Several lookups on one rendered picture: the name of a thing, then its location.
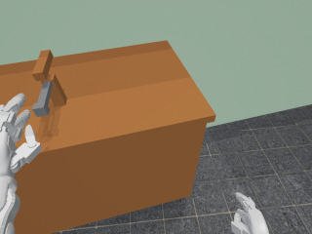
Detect left robot hand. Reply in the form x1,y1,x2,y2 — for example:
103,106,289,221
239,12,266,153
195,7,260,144
0,93,42,178

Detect tap lever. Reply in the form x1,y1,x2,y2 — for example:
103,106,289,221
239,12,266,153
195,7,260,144
32,81,54,117

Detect counter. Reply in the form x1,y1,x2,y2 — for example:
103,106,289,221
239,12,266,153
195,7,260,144
0,40,216,234

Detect left robot forearm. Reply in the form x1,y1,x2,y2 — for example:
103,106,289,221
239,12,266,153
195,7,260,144
0,175,20,234

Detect right robot hand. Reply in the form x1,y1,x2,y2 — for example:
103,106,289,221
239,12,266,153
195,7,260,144
231,192,269,234

